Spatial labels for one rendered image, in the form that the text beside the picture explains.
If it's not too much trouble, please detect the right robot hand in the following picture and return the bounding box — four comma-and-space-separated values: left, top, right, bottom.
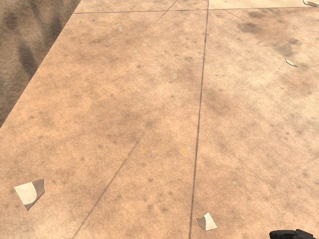
269, 229, 316, 239

